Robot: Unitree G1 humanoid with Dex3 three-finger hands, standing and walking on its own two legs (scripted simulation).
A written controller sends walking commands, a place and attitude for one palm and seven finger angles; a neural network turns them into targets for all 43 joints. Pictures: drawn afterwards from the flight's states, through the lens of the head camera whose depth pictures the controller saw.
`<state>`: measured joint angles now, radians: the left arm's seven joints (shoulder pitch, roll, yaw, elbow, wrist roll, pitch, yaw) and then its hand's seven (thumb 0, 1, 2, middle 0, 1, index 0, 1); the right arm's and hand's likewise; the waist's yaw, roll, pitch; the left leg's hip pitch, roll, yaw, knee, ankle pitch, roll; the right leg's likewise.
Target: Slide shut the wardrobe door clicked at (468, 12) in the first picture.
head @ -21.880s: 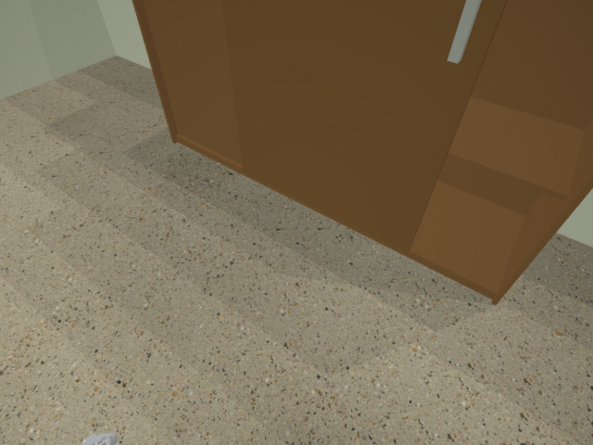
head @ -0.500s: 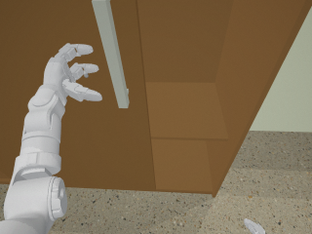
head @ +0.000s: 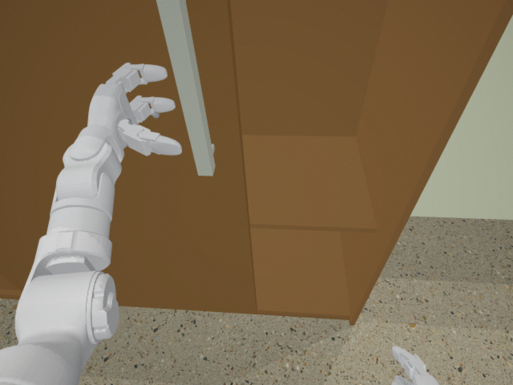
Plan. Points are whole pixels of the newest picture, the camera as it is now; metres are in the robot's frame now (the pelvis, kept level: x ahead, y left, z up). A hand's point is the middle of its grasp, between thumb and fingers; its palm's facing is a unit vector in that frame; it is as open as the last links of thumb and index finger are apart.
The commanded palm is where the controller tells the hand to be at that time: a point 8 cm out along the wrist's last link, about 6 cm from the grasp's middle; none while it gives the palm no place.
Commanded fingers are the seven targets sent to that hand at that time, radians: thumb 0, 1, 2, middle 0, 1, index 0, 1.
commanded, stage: move the hooked fingers beside the handle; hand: left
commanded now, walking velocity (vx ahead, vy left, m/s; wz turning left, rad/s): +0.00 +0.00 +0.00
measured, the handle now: (196, 94) +0.49 +0.11 +0.23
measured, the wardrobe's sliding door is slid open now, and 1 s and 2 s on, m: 0.36 0.36 0.36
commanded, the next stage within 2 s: feel for the door with the fingertips in 0.34 s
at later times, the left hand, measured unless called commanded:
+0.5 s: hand (149, 123) +0.42 +0.17 +0.23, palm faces +0.00 -1.00 -0.02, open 14.0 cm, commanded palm +0.40 +0.21 +0.22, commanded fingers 0.00 -0.50 0.30 -0.30 -1.20 -0.30 -1.20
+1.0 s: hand (168, 121) +0.42 +0.14 +0.23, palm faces -0.01 -1.00 -0.01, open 14.0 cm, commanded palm +0.41 +0.19 +0.22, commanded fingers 0.00 -0.50 0.30 -0.30 -1.20 -0.30 -1.20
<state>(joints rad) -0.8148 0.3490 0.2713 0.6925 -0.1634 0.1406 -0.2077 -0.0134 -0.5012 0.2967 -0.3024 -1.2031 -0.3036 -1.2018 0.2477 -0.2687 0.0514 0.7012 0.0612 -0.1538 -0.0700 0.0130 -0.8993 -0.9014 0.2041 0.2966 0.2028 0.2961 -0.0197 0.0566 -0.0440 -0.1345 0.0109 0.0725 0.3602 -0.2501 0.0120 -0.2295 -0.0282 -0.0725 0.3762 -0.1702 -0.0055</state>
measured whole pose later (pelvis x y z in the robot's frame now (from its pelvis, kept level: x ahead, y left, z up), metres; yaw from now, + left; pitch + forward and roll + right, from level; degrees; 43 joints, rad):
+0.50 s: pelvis -0.01 +0.00 +0.00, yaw +0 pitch +1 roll +0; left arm -0.77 0.35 0.27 0.64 -0.18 0.18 -0.20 -0.01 -0.50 0.30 -0.30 -1.20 -0.30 -1.20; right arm 0.22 -0.28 0.05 0.69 0.07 -0.15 -0.08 0.01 -0.90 -0.90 0.20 0.30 0.20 0.30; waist -0.01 0.06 -0.04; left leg -0.13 0.01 0.07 0.36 -0.24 0.01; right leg -0.22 -0.02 -0.08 0.37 -0.16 -0.01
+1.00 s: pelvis -0.01 +0.00 +0.00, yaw +0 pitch +0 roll +0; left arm -0.77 0.29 0.25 0.61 -0.16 0.19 -0.14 -0.01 -0.50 0.30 -0.30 -1.20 -0.30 -1.20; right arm 0.24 -0.26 0.05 0.72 0.06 -0.14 -0.07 0.01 -0.90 -0.90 0.20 0.30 0.20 0.30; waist -0.02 0.05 -0.04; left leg -0.12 0.01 0.08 0.36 -0.25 0.01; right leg -0.21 -0.02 -0.06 0.37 -0.16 -0.01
